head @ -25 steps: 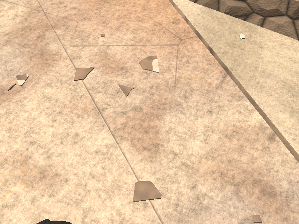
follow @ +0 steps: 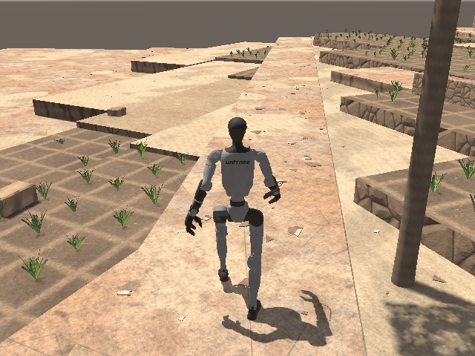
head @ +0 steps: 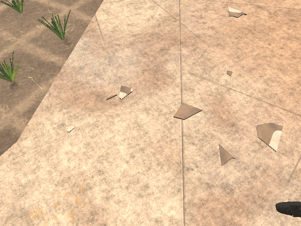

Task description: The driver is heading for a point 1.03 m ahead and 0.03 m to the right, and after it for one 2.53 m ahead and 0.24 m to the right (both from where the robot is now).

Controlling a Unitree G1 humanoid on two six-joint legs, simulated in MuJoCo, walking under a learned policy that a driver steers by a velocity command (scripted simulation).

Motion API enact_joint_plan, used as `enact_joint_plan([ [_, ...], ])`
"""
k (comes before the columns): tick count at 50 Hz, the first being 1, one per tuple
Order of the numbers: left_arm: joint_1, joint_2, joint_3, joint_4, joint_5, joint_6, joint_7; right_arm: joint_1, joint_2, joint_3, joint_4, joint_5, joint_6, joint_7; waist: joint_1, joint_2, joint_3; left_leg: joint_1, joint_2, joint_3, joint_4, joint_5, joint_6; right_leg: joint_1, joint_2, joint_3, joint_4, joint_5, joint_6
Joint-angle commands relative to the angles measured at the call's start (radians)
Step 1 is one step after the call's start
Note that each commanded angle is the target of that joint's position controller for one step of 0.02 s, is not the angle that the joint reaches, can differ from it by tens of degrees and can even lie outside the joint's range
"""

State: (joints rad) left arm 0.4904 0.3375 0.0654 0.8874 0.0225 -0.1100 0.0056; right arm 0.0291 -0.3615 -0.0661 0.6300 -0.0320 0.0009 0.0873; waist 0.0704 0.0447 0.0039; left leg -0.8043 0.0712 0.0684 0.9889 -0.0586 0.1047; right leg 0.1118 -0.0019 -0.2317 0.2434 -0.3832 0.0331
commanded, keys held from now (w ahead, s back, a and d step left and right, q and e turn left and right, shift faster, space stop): w+q+shift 0.12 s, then w+shift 0.14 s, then w+e+shift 0.56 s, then e+shift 0.18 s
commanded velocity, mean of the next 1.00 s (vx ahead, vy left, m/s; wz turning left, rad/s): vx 0.94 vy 0.00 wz -0.18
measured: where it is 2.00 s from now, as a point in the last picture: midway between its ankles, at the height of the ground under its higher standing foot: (169, 100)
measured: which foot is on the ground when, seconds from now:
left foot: up 0.00-0.12, down 0.14-0.60, up 0.62-0.98, down 1.00-1.00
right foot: down 0.00-0.12, up 0.14-0.56, down 0.58-1.00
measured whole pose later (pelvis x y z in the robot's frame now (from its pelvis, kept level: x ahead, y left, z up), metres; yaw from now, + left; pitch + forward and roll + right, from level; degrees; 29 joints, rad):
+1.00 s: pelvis +0.97 +0.07 -0.01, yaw -15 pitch +2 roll -1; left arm 0.51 0.30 0.08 0.84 -0.03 -0.04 0.01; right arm -0.07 -0.26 0.05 0.54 -0.01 -0.11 0.00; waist 0.14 0.04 0.05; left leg -0.54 0.02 -0.10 0.44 0.14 -0.02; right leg 0.03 0.19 0.30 0.60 -0.48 -0.08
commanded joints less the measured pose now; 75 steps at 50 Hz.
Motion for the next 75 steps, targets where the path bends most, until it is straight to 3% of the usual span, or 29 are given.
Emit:
enact_joint_plan([
  [1, -0.130, 0.077, -0.003, -0.085, 0.000, -0.030, 0.003, -0.059, 0.036, 0.037, -0.074, 0.001, -0.008, 0.023, -0.087, -0.078, 0.122, 0.236, -0.057, 0.105, -0.199, 0.100, 0.045, -0.208, -0.189, -0.036, -0.103, 0.904, -0.060],
  [5, -0.159, 0.203, 0.029, -0.116, 0.011, 0.025, 0.026, 0.340, -0.078, -0.009, 0.041, 0.003, -0.015, -0.009, -0.310, -0.152, -0.121, 0.707, -0.180, 0.093, -0.244, -0.067, 0.128, -0.160, -0.260, -0.011, 0.500, 1.446, -0.066],
  [6, -0.174, 0.193, 0.029, -0.128, 0.021, 0.035, 0.020, 0.514, -0.126, -0.040, 0.107, 0.004, -0.015, -0.034, -0.366, -0.094, -0.194, 0.974, -0.183, 0.015, -0.302, -0.124, 0.155, -0.332, -0.222, -0.004, 0.831, 1.144, -0.062],
  [7, -0.167, 0.066, 0.000, -0.149, 0.031, 0.030, 0.000, 0.432, -0.198, -0.066, 0.109, 0.023, -0.001, -0.060, -0.261, 0.154, -0.123, 1.071, -0.031, -0.234, -0.361, -0.146, 0.184, -0.631, -0.020, 0.007, 1.237, 0.022, -0.037],
  [8, -0.080, 0.060, -0.015, -0.268, -0.002, 0.015, 0.001, 0.360, -0.306, -0.080, 0.041, -0.009, 0.011, -0.062, -0.162, 0.237, -0.334, 1.319, 0.206, -0.804, -0.552, -0.217, 0.384, -0.937, 0.040, 0.210, 1.482, -0.124, -0.012],
  [9, -0.193, 0.109, -0.017, -0.271, 0.008, -0.008, 0.001, 0.394, -0.237, -0.076, 0.032, 0.000, 0.013, -0.078, -0.222, 0.018, -0.301, 1.250, 0.214, -0.857, -0.696, -0.330, 0.352, -1.000, -0.021, 0.303, 1.423, 0.000, -0.022],
  [12, -0.191, 0.065, -0.038, -0.238, 0.032, 0.009, 0.000, 0.295, -0.114, -0.034, 0.077, 0.000, -0.037, -0.099, -0.063, -0.150, -0.008, 0.743, 0.120, -0.593, -0.737, -0.148, 0.252, -0.820, -0.133, 0.294, 1.145, 0.047, -0.025],
  [23, -0.479, -0.015, -0.057, -0.280, -0.026, 0.046, -0.065, 0.407, -0.075, -0.004, 0.185, 0.026, -0.143, -0.071, -0.127, -0.054, 0.120, 0.764, 0.027, -0.041, -0.994, 0.465, 0.029, -0.649, -0.059, 0.139, 0.370, 0.623, -0.141],
  [28, -0.123, 0.100, -0.006, -0.159, -0.009, 0.061, -0.053, 0.350, -0.149, -0.018, 0.178, -0.037, -0.088, -0.130, 0.076, 0.093, -0.125, 0.974, 0.103, 0.051, -0.381, 1.278, -0.061, -0.337, 0.134, 0.069, 0.391, 0.293, -0.210],
  [29, 0.100, 0.134, 0.017, -0.093, -0.005, 0.065, -0.042, 0.276, -0.167, -0.023, 0.154, -0.036, -0.075, -0.135, 0.203, 0.057, -0.181, 0.821, 0.077, 0.075, -0.028, 1.154, -0.065, -0.112, 0.107, 0.129, 0.322, 0.240, -0.252],
  [30, 0.174, 0.189, 0.039, -0.066, -0.003, 0.078, -0.026, 0.244, -0.059, 0.007, 0.129, -0.040, -0.090, -0.121, 0.184, -0.099, -0.188, 0.523, -0.050, 0.059, 0.371, 0.268, -0.050, 0.085, -0.035, 0.332, 0.394, 0.114, -0.295],
  [31, 0.050, 0.267, 0.059, -0.093, 0.008, 0.087, -0.027, 0.333, 0.020, 0.028, 0.051, 0.007, -0.111, -0.093, 0.015, -0.420, -0.264, 0.037, -0.215, -0.068, 0.684, -0.450, -0.115, 0.326, -0.253, 0.991, 0.184, -0.011, -0.511],
  [32, -0.013, 0.205, 0.059, -0.128, -0.006, 0.084, -0.031, 0.256, -0.033, 0.042, 0.037, -0.009, -0.131, -0.098, 0.054, -0.158, -0.236, -0.032, -0.131, -0.190, 0.636, -0.328, -0.077, 0.274, -0.254, 1.060, 0.050, -0.036, -0.481],
  [34, -0.051, 0.119, 0.041, -0.104, -0.011, 0.078, -0.026, 0.180, -0.042, 0.052, 0.018, -0.016, -0.145, -0.089, -0.026, 0.051, -0.039, 0.048, -0.034, -0.180, 0.417, -0.228, -0.073, -0.047, -0.197, 0.861, -0.006, 0.048, -0.397],
  [37, -0.082, 0.098, 0.023, -0.098, -0.019, 0.050, -0.018, 0.177, -0.013, 0.070, -0.011, -0.052, -0.083, -0.079, -0.112, 0.016, 0.060, 0.154, 0.019, -0.146, 0.238, -0.285, -0.125, -0.345, -0.076, 0.684, -0.054, 0.148, -0.366],
  [42, -0.060, 0.130, 0.042, -0.101, -0.030, 0.031, -0.023, -0.082, 0.029, 0.099, -0.119, -0.018, -0.076, -0.057, -0.033, -0.052, 0.135, 0.291, -0.012, -0.041, -0.252, 0.083, -0.161, -0.505, 0.029, 0.563, -0.095, 0.519, -0.295],
  [47, 0.019, 0.153, 0.060, -0.070, -0.037, 0.055, -0.004, -0.043, -0.004, 0.082, -0.113, -0.011, -0.097, -0.091, -0.001, -0.113, -0.021, 0.532, -0.160, -0.057, -0.506, 0.179, -0.113, -0.284, 0.064, 0.586, 0.212, 0.983, -0.133],
  [48, -0.005, 0.065, 0.038, -0.090, -0.092, 0.059, 0.014, -0.055, -0.064, 0.032, -0.154, 0.053, -0.134, -0.106, -0.055, -0.100, -0.088, 0.686, -0.133, -0.173, -0.586, 0.224, -0.114, -0.314, 0.057, 0.684, 0.329, 0.795, -0.087],
  [49, -0.118, 0.109, 0.042, -0.125, -0.078, 0.061, 0.017, 0.141, -0.110, 0.010, -0.103, 0.063, -0.143, -0.117, -0.191, -0.112, -0.196, 0.873, -0.081, -0.159, -0.599, 0.330, -0.110, -0.337, 0.081, 0.638, 0.504, 0.748, -0.058],
  [50, -0.126, 0.009, 0.015, -0.168, -0.036, 0.069, 0.020, 0.346, -0.124, 0.008, -0.041, 0.036, -0.136, -0.121, -0.223, -0.040, -0.360, 1.156, 0.145, -0.307, -0.427, 0.551, -0.044, -0.478, 0.138, 0.548, 0.827, 0.104, -0.014],
  [51, 0.046, -0.037, -0.007, -0.199, -0.027, 0.070, 0.016, 0.393, -0.137, 0.014, -0.055, -0.014, -0.120, -0.114, -0.143, 0.259, -0.544, 1.390, 0.437, -0.643, -0.353, 1.001, 0.103, -0.693, 0.210, 0.482, 1.150, -0.391, 0.018],
  [52, 0.116, 0.061, 0.003, -0.203, -0.054, 0.078, 0.010, 0.357, -0.131, -0.002, -0.052, -0.001, -0.098, -0.106, -0.127, 0.267, -0.617, 1.376, 0.507, -0.747, -0.388, 0.824, 0.203, -0.777, 0.102, 0.479, 1.358, -0.314, 0.054],
  [55, -0.133, 0.125, 0.032, -0.269, -0.064, 0.130, 0.030, 0.121, 0.011, 0.023, -0.082, 0.014, -0.061, -0.129, -0.089, 0.030, -0.209, 0.888, 0.303, -0.426, -0.590, 0.352, 0.137, -0.852, -0.039, 0.321, 1.306, -0.090, 0.072],
  [58, -0.151, 0.005, 0.007, -0.312, -0.053, 0.151, 0.027, 0.048, -0.006, 0.008, -0.018, 0.019, -0.079, -0.111, -0.023, 0.046, -0.017, 0.545, 0.210, -0.203, -0.705, 0.385, 0.106, -0.716, -0.087, 0.305, 1.015, -0.102, 0.045],
  [69, -0.305, 0.094, 0.029, -0.350, -0.017, 0.117, -0.020, 0.107, -0.073, -0.019, 0.109, 0.063, -0.069, -0.089, -0.040, -0.015, -0.105, 0.523, 0.134, 0.000, -0.462, 0.133, -0.006, -0.272, 0.000, 0.254, 0.235, 0.430, -0.104],
  [70, -0.289, 0.160, 0.036, -0.371, 0.001, 0.115, -0.003, 0.167, -0.008, 0.009, 0.111, 0.023, -0.072, -0.082, -0.057, -0.193, -0.167, 0.410, 0.051, 0.062, -0.269, -0.148, -0.085, -0.110, -0.204, 0.470, 0.210, 0.890, -0.174],
  [71, -0.318, 0.084, -0.004, -0.390, 0.030, 0.112, 0.003, 0.256, 0.043, 0.041, 0.120, 0.016, -0.061, -0.068, -0.080, -0.311, -0.292, 0.317, 0.007, -0.033, -0.108, -0.630, -0.145, -0.024, -0.419, 0.664, 0.203, 0.962, -0.355],
  [73, -0.326, 0.038, -0.011, -0.340, 0.017, 0.104, -0.011, 0.179, -0.059, 0.008, 0.122, 0.064, -0.023, -0.072, -0.045, -0.196, -0.211, 0.296, 0.023, -0.112, -0.024, -0.610, -0.169, -0.147, -0.325, 0.560, 0.156, 0.651, -0.324],
  [75, -0.393, 0.105, 0.015, -0.327, 0.002, 0.105, -0.002, 0.180, -0.094, -0.012, 0.133, 0.054, 0.004, -0.098, -0.064, -0.177, -0.137, 0.291, 0.016, -0.105, 0.029, -0.524, -0.182, -0.255, -0.306, 0.486, 0.124, 0.551, -0.280],
])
